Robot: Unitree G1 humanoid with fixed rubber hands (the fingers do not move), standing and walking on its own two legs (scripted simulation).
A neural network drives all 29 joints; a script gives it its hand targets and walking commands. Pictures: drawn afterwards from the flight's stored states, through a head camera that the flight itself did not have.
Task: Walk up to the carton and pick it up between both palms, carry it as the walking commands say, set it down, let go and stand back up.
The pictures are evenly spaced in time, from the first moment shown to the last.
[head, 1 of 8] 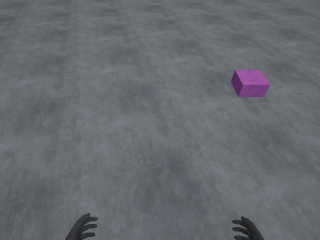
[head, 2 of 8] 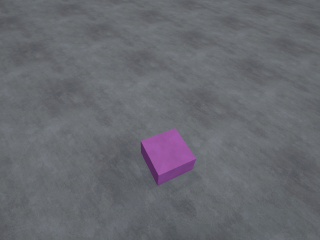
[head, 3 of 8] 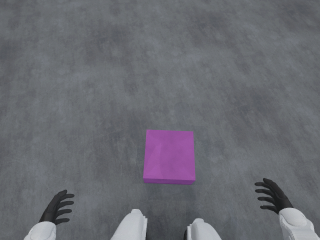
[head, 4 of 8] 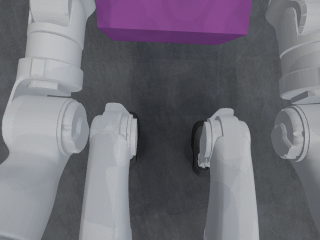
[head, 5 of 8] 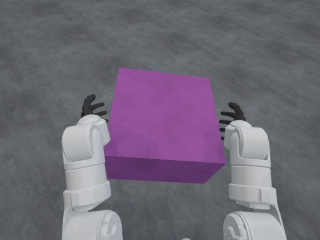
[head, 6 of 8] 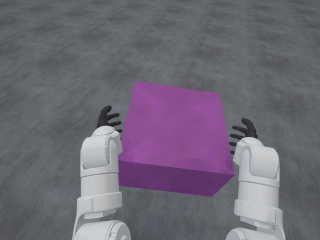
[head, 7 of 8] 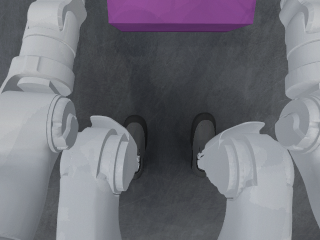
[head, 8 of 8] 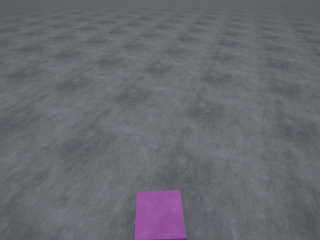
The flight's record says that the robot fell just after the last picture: no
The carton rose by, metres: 0.76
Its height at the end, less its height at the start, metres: +0.00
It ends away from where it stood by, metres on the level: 1.21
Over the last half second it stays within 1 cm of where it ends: yes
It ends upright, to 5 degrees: yes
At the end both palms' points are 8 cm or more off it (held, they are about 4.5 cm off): yes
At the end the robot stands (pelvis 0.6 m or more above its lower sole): yes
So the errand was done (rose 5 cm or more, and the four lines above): yes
